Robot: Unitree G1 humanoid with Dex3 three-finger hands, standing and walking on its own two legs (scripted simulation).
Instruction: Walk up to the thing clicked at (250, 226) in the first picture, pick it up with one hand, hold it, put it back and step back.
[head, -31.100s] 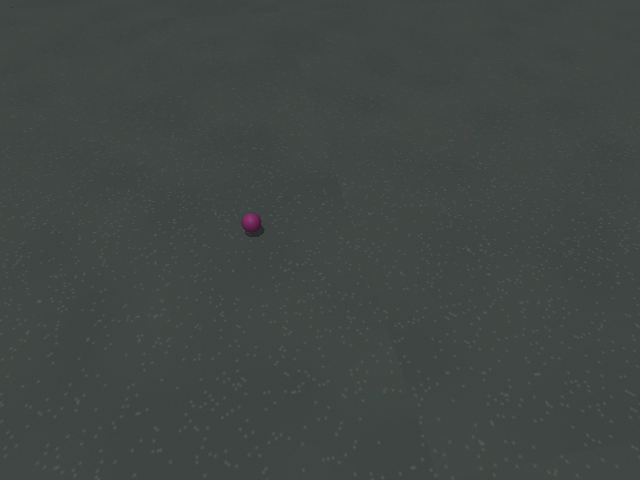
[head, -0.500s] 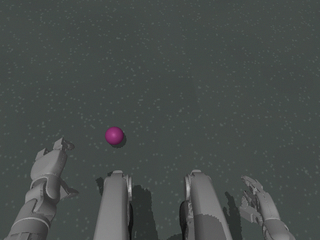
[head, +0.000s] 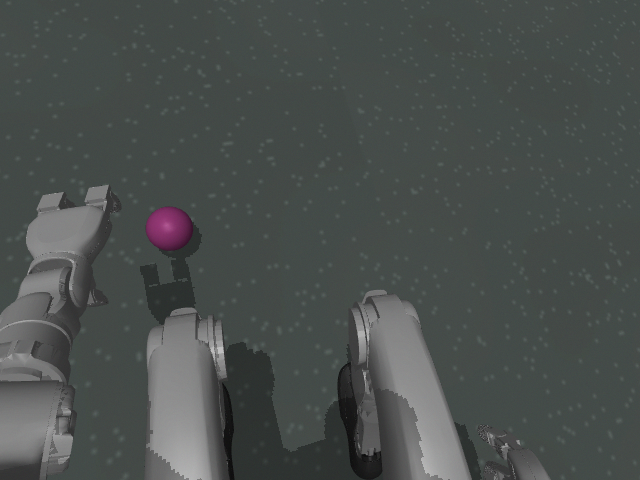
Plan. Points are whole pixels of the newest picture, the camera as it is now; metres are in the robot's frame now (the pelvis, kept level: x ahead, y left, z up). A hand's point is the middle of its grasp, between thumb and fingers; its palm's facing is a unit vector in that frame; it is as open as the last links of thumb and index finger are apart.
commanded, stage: rise first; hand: left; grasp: from above
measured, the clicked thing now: (169, 228) +0.52 +0.22 -0.35
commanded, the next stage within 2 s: none
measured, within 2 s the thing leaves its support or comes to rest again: neither
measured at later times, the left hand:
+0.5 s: hand (114, 240) +0.45 +0.27 -0.21, palm faces -0.46 -0.04 -0.89, open 14.1 cm
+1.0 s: hand (125, 235) +0.47 +0.26 -0.23, palm faces -0.46 -0.05 -0.89, open 14.0 cm
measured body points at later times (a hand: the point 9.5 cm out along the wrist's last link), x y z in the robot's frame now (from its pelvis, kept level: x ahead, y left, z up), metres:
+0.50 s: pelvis +0.01 +0.00 -0.04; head +0.24 +0.05 +0.34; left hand +0.47 +0.27 -0.16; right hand +0.07 -0.27 -0.16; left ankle +0.09 +0.14 -0.36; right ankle +0.10 -0.14 -0.36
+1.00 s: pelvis +0.01 +0.00 -0.06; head +0.25 +0.05 +0.32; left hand +0.49 +0.26 -0.18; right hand +0.05 -0.28 -0.16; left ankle +0.09 +0.14 -0.36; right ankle +0.10 -0.14 -0.36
